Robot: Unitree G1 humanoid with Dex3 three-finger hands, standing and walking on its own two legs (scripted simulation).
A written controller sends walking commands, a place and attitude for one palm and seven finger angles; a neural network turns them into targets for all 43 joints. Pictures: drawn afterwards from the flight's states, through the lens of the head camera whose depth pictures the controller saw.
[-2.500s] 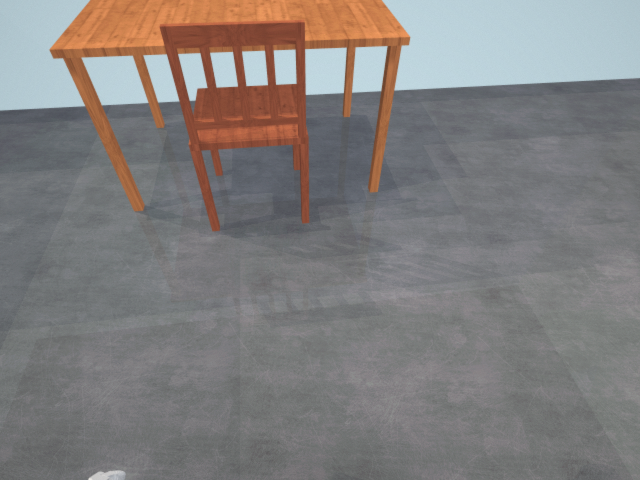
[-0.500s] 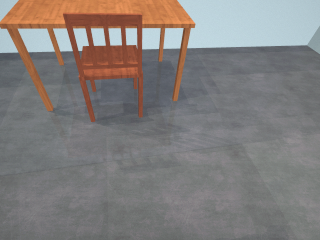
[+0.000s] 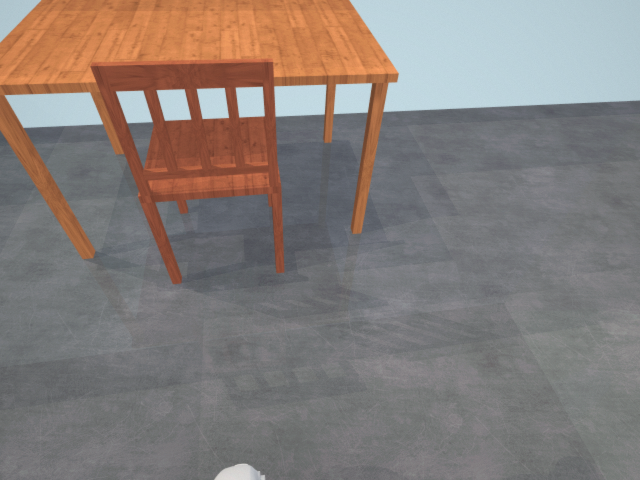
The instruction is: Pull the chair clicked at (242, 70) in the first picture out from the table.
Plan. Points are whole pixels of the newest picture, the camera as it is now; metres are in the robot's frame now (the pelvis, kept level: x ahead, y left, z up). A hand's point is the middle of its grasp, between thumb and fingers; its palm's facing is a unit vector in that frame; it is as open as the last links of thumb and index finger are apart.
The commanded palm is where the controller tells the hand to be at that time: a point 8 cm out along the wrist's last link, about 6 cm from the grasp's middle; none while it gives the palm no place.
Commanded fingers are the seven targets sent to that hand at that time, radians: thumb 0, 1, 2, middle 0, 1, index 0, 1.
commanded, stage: walk to a spot facing it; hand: left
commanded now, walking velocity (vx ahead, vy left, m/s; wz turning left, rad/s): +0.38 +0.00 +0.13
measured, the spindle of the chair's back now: (199, 130) +0.97 +0.35 -0.11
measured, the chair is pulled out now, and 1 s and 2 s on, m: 0.00 0.00 0.00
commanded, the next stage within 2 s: turn to face it in 0.28 s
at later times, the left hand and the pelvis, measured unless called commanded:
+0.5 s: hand (171, 434) +0.23 +0.23 -0.17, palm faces +0.05 -0.99 -0.14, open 7.4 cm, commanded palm none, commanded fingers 0.00 0.90 0.90 -0.20 -0.30 -0.20 -0.30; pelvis +0.21 +0.06 +0.01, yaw +0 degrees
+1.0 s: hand (191, 355) +0.36 +0.23 -0.18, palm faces +0.18 -0.97 -0.17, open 7.3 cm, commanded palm none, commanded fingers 0.00 0.90 0.90 -0.20 -0.30 -0.20 -0.30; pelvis +0.30 +0.05 -0.01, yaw +7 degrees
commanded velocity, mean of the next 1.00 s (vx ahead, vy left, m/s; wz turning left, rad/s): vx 0.14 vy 0.00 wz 0.10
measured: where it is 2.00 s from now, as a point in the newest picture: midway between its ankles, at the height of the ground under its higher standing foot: (295, 390)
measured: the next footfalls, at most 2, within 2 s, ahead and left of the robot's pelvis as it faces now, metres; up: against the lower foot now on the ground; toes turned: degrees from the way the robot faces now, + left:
left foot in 0.16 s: +0.20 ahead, +0.13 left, +0.00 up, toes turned +12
right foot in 0.66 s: +0.39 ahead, -0.07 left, +0.00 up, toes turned -6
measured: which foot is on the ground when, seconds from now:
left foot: up 0.00-0.14, down 0.16-0.68, up 0.70-0.98, down 1.00-1.00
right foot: down 0.00-0.18, up 0.20-0.64, down 0.66-1.00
